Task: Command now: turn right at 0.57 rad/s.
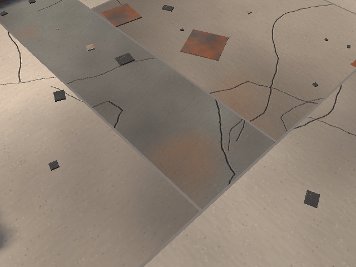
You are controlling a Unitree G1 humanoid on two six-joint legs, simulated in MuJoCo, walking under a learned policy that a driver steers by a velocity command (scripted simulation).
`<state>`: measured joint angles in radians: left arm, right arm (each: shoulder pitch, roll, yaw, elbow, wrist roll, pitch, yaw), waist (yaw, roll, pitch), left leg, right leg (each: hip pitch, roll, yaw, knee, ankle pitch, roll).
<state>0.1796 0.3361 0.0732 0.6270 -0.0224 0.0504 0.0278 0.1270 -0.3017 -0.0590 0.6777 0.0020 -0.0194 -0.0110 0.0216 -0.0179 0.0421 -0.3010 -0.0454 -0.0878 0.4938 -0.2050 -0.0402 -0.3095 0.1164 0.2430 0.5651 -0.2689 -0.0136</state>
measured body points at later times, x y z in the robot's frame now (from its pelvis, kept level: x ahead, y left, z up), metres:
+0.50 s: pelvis +0.00 +0.00 +0.00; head +0.03 -0.01 +0.45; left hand +0.15 +0.27 -0.09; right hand +0.12 -0.29 -0.11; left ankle -0.01 +0.11 -0.70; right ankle -0.02 -0.14 -0.73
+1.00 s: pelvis +0.11 +0.07 +0.01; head +0.13 +0.11 +0.46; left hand +0.25 +0.37 -0.08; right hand +0.21 -0.20 -0.08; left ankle -0.01 +0.11 -0.73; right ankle +0.33 -0.06 -0.67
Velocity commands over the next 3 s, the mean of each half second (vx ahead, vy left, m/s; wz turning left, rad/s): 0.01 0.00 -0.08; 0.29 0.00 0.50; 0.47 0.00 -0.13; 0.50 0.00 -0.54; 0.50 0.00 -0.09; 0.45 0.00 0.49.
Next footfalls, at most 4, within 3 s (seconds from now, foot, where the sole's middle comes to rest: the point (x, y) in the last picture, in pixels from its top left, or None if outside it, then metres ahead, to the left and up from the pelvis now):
0.34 right None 0.02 -0.14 -0.77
0.68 left None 0.03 0.12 -0.77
1.18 right None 0.42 0.03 -0.77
1.64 left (105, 224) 0.61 0.32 -0.77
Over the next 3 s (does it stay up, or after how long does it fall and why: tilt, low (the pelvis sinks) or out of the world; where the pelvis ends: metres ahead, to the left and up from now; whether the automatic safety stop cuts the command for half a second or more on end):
stays up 1.19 0.14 0.01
